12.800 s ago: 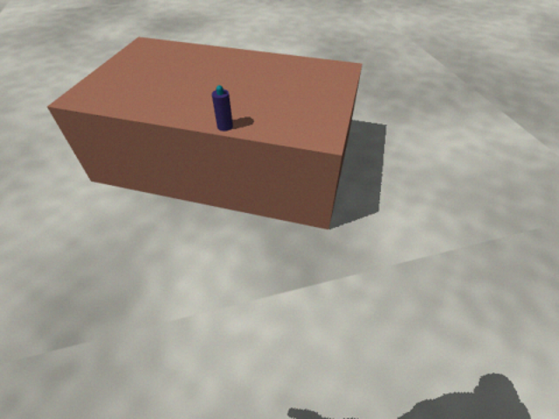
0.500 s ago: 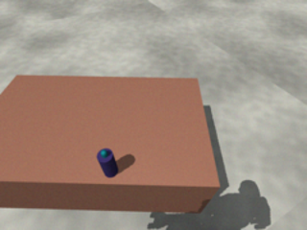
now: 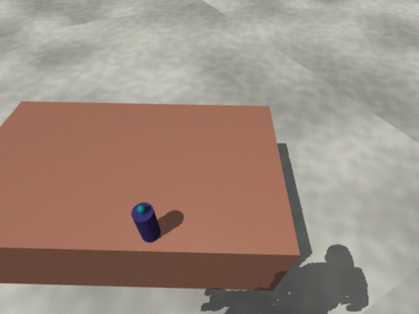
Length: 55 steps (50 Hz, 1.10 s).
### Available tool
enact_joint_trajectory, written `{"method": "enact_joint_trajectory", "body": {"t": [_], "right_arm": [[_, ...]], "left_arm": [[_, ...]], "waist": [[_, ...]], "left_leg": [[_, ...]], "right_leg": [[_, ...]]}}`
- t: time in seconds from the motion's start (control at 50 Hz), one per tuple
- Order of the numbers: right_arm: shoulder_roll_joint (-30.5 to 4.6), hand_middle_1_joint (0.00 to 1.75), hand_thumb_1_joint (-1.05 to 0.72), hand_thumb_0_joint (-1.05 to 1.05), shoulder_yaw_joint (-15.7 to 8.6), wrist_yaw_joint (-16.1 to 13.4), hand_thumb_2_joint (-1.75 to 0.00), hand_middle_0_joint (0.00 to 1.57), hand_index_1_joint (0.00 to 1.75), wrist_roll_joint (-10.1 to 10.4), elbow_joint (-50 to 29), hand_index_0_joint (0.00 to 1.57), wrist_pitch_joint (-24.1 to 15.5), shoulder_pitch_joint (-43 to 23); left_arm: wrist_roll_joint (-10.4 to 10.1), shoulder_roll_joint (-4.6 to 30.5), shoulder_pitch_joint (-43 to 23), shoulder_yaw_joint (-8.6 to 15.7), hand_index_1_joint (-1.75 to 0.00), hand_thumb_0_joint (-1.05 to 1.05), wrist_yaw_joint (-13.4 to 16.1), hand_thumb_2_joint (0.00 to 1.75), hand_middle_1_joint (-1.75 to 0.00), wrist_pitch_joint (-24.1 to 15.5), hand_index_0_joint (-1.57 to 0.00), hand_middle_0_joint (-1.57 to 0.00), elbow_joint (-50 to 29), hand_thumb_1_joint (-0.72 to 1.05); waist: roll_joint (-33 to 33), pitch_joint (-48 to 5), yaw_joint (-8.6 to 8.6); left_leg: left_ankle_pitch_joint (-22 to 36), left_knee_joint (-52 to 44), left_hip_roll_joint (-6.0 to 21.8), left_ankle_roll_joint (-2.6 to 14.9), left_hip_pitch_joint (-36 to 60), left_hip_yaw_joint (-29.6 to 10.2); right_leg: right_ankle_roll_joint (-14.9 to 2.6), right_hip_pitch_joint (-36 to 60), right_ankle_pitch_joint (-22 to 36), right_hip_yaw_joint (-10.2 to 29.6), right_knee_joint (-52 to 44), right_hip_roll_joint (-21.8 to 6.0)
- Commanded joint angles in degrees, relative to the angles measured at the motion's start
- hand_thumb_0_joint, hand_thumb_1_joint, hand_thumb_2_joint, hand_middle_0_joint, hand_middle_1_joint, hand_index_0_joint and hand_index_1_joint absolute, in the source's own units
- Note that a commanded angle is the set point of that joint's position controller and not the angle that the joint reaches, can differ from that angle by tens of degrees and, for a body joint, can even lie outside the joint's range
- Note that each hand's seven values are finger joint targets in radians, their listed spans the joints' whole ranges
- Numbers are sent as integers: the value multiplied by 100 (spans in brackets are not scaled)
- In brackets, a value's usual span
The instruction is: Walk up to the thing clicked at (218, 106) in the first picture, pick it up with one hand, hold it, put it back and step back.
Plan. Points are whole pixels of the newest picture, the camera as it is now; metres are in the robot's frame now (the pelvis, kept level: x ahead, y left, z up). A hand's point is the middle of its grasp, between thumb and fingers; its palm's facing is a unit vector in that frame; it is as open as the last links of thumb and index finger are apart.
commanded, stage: stand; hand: left
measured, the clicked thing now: (146, 221) +0.42 +0.22 -0.24
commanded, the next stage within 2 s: go down in 0.14 s
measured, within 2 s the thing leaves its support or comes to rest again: neither
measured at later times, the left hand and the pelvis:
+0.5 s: hand (104, 312) +0.16 +0.24 -0.15, palm faces +0.03 -0.95 -0.32, open 11.3 cm; pelvis -0.02 +0.00 -0.02, yaw -1 degrees
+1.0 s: hand (91, 303) +0.17 +0.27 -0.14, palm faces +0.08 -0.94 -0.32, open 17.2 cm; pelvis +0.01 +0.00 -0.03, yaw +0 degrees
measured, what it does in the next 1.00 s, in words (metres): stands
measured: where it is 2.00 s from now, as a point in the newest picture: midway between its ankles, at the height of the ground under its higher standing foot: outside the picture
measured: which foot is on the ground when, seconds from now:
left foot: down 0.00-1.00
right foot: down 0.00-1.00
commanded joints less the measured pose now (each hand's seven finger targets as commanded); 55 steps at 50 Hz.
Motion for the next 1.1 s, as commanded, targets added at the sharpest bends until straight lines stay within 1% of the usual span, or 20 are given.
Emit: {"method": "enact_joint_trajectory", "body": {"t": [0.0, 0.12, 0.22, 0.24, 0.26, 0.28, 0.3, 0.36, 0.42, 0.46, 0.54, 0.58, 0.62, 0.66, 0.68, 0.72, 0.74, 0.9, 0.98, 1.08], "right_arm": [[-1217, 30, -90, 0, -239, -85, -90, 20, 30, 38, -318, 20, -103, -193], [-1235, 30, -90, 0, -242, -87, -90, 20, 30, 31, -318, 20, -98, -194], [-1217, 22, -82, 0, -237, -90, -82, 12, 22, 33, -338, 12, -119, -186], [-198, 14, -74, 0, -102, -173, -74, 4, 14, 608, -2349, 5, -751, -2197], [-562, 6, -66, 0, -145, -239, -66, 4, 6, 562, -2465, 5, -891, -1811], [-1010, 5, -58, 0, -454, -329, -58, 4, 5, 528, -1490, 5, -750, -1065], [-1116, 5, -50, 0, -602, -337, -50, 4, 5, 512, -1223, 5, -650, -868], [-1146, 5, -26, 0, -811, -410, -26, 4, 5, 508, -2010, 5, -781, -1066], [-957, 5, -2, 0, -1153, -282, -18, 5, 5, 334, -1739, 5, -605, 653], [-1070, 5, 9, 0, -1159, -253, -16, 5, 5, 367, -2934, 5, -625, 18], [-381, 5, 28, 0, -746, -164, -11, 5, 5, 451, -2916, 5, -412, -21], [-589, 5, 35, 0, -910, -158, -9, 5, 5, 448, -3272, 5, -436, -70], [-581, 5, 42, 0, -952, -143, -7, 5, 5, 402, -3273, 5, -416, 268], [-552, 5, 46, 0, -898, -174, -6, 5, 5, 372, -3345, 5, -441, 350], [-646, 5, 48, 0, -905, -207, -6, 5, 5, 372, -3998, 5, -529, -198], [-674, 5, 52, 0, -986, -303, -5, 5, 5, 316, -3691, 5, -606, 14], [-535, 5, 53, 0, -898, -323, -5, 5, 5, 310, -3852, 5, -686, -197], [-486, 5, 54, 0, -959, -445, -4, 5, 5, 249, -3946, 5, -819, 516], [-315, 5, 55, 0, -926, -399, -4, 5, 5, 296, -3969, 5, -756, 882], [-426, 5, 56, 0, -1011, -354, -4, 5, 5, 302, -4338, 5, -751, 996]], "left_arm": [[-42, 1208, -106, 243, -30, 0, 76, 90, -30, -130, -20, -20, -283, 90], [-20, 1222, -86, 254, -30, 0, 77, 90, -30, -122, -20, -20, -289, 90], [-27, 1221, -97, 251, -22, 0, 84, 82, -22, -138, -18, -15, -315, 82], [-487, 60, -2107, 45, -14, 0, 112, 74, -14, -589, -10, -7, -2325, 74], [-505, 587, -2259, 214, -6, 0, 203, 66, -6, -563, -2, -1, -2379, 66], [-497, 1039, -1581, 446, -3, 0, 264, 58, -1, -346, 0, -1, -1686, 58], [-457, 1237, -1125, 601, -4, 0, 234, 50, -1, -117, 0, -1, -1218, 50], [-332, 1303, -1398, 672, -3, 0, 214, 27, -1, 94, -1, -1, -1610, 35], [-48, 1237, -126, 1026, -3, 0, 34, 21, -2, 618, -3, -3, -1009, 19], [-69, 1262, -405, 1020, -2, 0, 6, 16, -2, 874, -5, -5, -1899, 11], [-117, 1036, -457, 913, -2, 0, -122, 11, -2, 1407, -5, -5, -2182, -9], [-117, 1393, -662, 1118, -3, 0, -159, 8, -3, 1472, -6, -7, -2704, -25], [-96, 1391, -532, 1218, -4, 0, -220, 7, -3, 1535, -6, -7, -2782, -35], [-65, 1425, -365, 1294, -5, 0, -267, 6, -5, 1569, -7, -7, -2825, -45], [-77, 1534, -926, 1289, -5, 0, -288, 5, -5, 1467, -8, -7, -3619, -48], [-35, 1628, -536, 1506, -5, 0, -275, 4, -5, 1430, -7, -7, -3277, -54], [-60, 1486, -959, 1379, -6, 0, -296, 5, -6, 1335, -7, -7, -3775, -57], [-111, 1397, 216, 1572, -4, 0, -375, 2, -4, 1479, -8, -8, -3769, -55], [-122, 1426, 50, 1522, -4, 0, -490, 0, -4, 1631, -9, -9, -4285, -53], [-76, 1595, 296, 1712, -3, 0, -567, 2, -3, 1775, -8, -8, -4344, -51]], "waist": [[29, -452, 1], [20, -433, 15], [17, -571, 8], [217, -678, -261], [265, -704, -204], [282, -425, -305], [222, -167, -132], [44, -1706, -96], [104, -1664, -141], [-40, -2425, -100], [43, -1203, -4], [157, -1271, -3], [75, -1156, -53], [127, -1239, -82], [26, -1756, -57], [183, -1578, -59], [265, -1714, -79], [308, -1829, -127], [400, -1581, -144], [443, -1693, -125]], "left_leg": [[1064, -216, 724, 115, 196, -530], [934, -219, 719, 128, 179, -537], [1380, -161, 761, 123, 359, -532], [677, 382, 35, -28, -304, 164], [317, 341, 9, -52, -197, 160], [-81, 314, 2, -51, -336, 166], [-236, 478, 56, -77, -742, 156], [516, 962, 85, -38, -546, 88], [807, 1253, 7, 4, -860, 93], [1017, 1115, -31, 6, -439, 119], [341, 1128, -90, 9, -1177, 188], [-107, 1184, -71, 26, -1341, 200], [-333, 1171, -47, 61, -1431, 193], [-167, 1269, -36, 71, -1364, 179], [35, 1346, -10, 70, -1219, 119], [173, 1433, 10, 64, -1252, 105], [276, 1511, 16, 51, -1212, 85], [760, 1762, 31, 26, -1180, 58], [661, 1776, 49, 0, -1317, 46], [1325, 1993, 79, -7, -1239, 4]], "right_leg": [[-264, -72, 842, 412, -232, -600], [-254, -101, 752, 405, -271, -595], [-257, -95, 1077, 391, -168, -599], [-218, -1060, 875, -121, 445, 172], [-224, -959, 573, -111, 422, 151], [-260, -1200, 224, -142, 425, 195], [-263, -1261, 51, -198, 609, 242], [-258, -1042, 778, -112, 1047, 284], [-282, -1407, 996, -117, 1321, 338], [-235, -970, 1156, -119, 1192, 324], [-226, -1675, 439, -137, 1143, 253], [-249, -1763, 19, -142, 1195, 256], [-249, -1816, -181, -118, 1161, 254], [-237, -1816, -20, -66, 1221, 228], [-214, -1649, 160, -67, 1294, 226], [-219, -1707, 291, -59, 1420, 224], [-217, -1728, 395, -45, 1502, 208], [-204, -1755, 841, -133, 1765, 245], [-228, -2015, 671, -180, 1825, 274], [-209, -2057, 1094, -191, 2038, 269]]}}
